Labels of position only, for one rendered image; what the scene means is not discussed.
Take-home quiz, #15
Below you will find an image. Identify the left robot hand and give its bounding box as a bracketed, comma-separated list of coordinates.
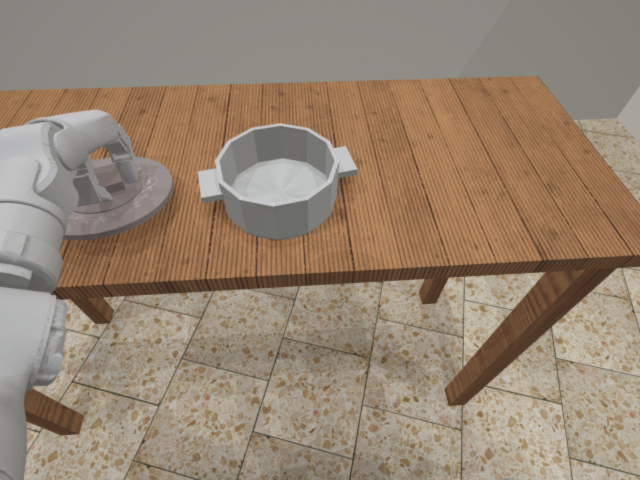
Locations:
[50, 110, 138, 207]

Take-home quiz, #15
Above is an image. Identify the knob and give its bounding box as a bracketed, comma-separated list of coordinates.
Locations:
[93, 163, 126, 194]

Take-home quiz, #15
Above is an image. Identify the pot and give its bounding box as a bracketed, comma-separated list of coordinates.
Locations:
[198, 123, 357, 240]

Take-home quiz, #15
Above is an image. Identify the lid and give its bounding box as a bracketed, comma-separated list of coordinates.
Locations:
[63, 156, 174, 240]

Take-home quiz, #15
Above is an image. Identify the left robot forearm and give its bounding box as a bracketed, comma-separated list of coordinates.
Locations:
[0, 117, 88, 293]

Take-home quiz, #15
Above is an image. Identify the left robot upper arm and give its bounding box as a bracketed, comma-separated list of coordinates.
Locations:
[0, 287, 67, 480]

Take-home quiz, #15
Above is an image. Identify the table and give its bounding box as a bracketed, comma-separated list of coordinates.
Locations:
[0, 76, 640, 436]

